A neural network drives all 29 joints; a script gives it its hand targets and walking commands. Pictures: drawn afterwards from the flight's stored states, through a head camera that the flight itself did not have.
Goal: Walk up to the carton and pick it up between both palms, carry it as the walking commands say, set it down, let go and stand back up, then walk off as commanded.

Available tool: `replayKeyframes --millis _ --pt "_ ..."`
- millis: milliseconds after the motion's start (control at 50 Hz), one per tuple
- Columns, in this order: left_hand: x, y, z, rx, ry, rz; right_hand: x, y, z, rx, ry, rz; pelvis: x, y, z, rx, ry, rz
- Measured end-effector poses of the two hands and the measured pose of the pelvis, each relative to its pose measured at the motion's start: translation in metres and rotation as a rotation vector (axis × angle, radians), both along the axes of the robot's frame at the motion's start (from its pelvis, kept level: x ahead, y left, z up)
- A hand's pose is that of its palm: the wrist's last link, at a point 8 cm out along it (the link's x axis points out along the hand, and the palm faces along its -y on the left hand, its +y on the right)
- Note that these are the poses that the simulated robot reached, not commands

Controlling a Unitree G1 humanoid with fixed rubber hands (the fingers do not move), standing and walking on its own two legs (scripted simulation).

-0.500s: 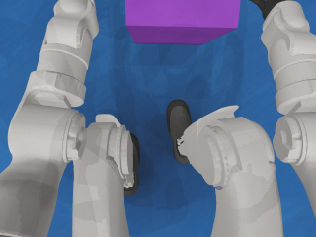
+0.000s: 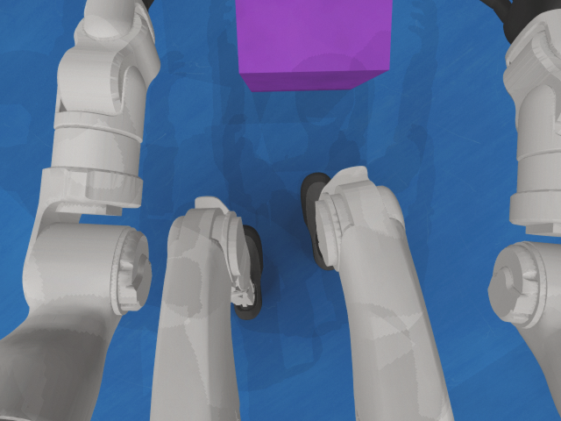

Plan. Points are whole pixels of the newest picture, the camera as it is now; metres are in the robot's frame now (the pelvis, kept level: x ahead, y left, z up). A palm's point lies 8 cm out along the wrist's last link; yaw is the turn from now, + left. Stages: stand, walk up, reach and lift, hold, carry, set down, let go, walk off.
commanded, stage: set down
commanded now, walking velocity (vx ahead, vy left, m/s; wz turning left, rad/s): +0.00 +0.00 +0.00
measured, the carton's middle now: (305, 29) +0.54 -0.10 -0.34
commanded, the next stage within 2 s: let go in 0.72 s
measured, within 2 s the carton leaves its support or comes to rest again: neither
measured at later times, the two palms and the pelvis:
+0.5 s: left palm out of the picture +0.55 +0.08 +0.02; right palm out of the picture +0.47 -0.30 +0.01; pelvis -0.01 -0.01 +0.12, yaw +0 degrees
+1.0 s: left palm out of the picture +0.50 +0.09 +0.06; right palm out of the picture +0.44 -0.29 +0.07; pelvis +0.03 -0.04 +0.20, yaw -1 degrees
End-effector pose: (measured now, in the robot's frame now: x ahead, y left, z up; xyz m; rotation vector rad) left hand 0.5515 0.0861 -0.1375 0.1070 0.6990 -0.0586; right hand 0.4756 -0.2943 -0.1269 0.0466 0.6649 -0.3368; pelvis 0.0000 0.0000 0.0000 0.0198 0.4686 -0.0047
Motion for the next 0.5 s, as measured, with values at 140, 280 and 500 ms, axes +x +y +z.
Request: replayKeyframes --millis 140,280,500 --pt "-0.010 0.000 0.038 0.028 0.003 -0.001 -0.008 0.003 0.030 0.017 0.021 0.002 -0.008 -0.001 0.034 0.011 -0.011 -0.013" --pt "-0.014 0.012 0.084 0.066 0.028 0.001 -0.011 0.012 0.063 0.030 0.048 0.030 -0.014 -0.005 0.067 0.021 -0.029 -0.010" --pt "-0.001 -0.011 0.154 0.042 0.029 -0.026 -0.003 -0.001 0.134 0.027 0.034 0.013 -0.014 -0.012 0.123 0.036 -0.051 -0.024"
